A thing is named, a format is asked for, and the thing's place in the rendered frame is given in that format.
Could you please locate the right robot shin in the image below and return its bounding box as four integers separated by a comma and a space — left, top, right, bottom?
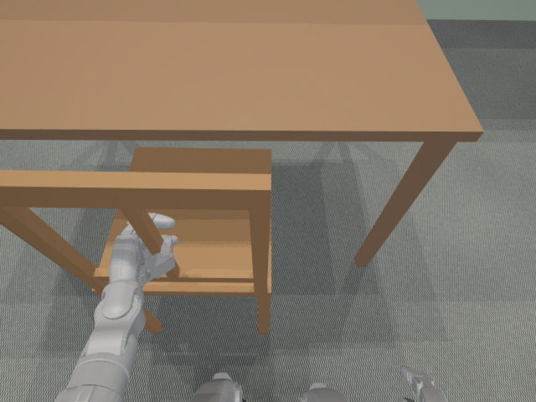
308, 383, 326, 391

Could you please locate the table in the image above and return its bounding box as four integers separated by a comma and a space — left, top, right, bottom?
0, 0, 484, 268

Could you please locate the left robot shin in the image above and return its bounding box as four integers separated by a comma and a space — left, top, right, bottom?
214, 373, 233, 381

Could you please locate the robot left forearm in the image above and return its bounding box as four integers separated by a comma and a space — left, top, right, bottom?
54, 280, 146, 402

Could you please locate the right robot hand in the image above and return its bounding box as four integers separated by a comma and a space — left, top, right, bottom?
399, 365, 448, 402

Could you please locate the left robot hand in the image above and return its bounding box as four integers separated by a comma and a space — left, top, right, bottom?
109, 213, 178, 288

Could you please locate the chair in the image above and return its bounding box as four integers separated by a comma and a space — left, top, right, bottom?
0, 147, 271, 334

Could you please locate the robot shin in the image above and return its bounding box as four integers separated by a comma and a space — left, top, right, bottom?
214, 373, 233, 381
308, 383, 326, 391

